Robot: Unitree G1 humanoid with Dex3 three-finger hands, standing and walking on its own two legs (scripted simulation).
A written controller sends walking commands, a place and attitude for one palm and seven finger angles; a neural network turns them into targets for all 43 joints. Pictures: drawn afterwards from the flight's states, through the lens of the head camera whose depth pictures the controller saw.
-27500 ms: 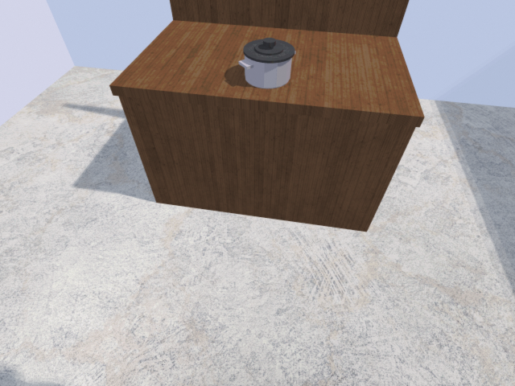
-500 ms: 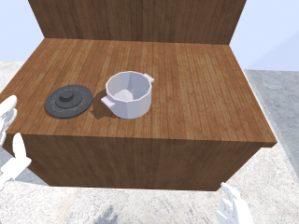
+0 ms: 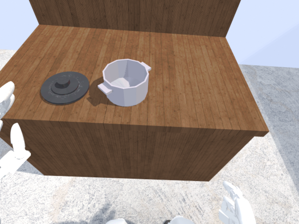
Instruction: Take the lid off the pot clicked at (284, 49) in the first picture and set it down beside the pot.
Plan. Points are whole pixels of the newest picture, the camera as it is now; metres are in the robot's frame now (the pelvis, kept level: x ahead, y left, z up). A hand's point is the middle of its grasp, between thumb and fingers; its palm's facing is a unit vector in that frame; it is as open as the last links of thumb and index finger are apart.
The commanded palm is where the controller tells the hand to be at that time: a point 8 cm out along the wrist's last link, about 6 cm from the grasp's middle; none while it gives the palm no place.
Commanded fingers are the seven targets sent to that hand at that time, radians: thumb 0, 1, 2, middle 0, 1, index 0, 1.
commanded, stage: step back with the hand held close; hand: left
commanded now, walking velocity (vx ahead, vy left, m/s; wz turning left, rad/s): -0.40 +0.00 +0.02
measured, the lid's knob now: (63, 81) +0.60 +0.36 -0.03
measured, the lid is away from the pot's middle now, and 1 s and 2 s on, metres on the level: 0.24 0.24 0.24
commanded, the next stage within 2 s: stop stepping back and stand still in 0.78 s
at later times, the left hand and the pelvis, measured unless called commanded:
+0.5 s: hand (9, 184) +0.15 +0.23 +0.18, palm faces +0.32 -0.83 -0.46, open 7.4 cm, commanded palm +0.08 +0.28 +0.20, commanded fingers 0.00 0.90 0.90 -0.20 -0.30 -0.20 -0.30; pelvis -0.04 +0.00 +0.00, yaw +1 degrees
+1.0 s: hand out of the picture +0.09 +0.22 +0.16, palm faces +0.22 -0.86 -0.45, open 7.4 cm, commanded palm +0.01 +0.27 +0.20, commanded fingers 0.00 0.90 0.90 -0.20 -0.30 -0.20 -0.30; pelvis -0.13 +0.00 +0.00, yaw -3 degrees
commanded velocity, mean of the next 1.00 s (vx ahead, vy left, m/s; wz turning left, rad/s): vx -0.32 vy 0.00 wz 0.00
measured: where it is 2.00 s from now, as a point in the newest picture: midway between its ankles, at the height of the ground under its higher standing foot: outside the picture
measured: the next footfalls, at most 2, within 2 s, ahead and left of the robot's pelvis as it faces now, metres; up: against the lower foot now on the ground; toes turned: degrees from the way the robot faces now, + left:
right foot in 0.72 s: -0.04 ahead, -0.15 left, +0.00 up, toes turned -3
left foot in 0.92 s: -0.02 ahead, +0.11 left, +0.00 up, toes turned -3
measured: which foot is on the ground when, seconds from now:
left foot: down 0.00-0.78, up 0.80-0.90, down 0.92-1.00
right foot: down 0.00-0.50, up 0.52-0.70, down 0.72-1.00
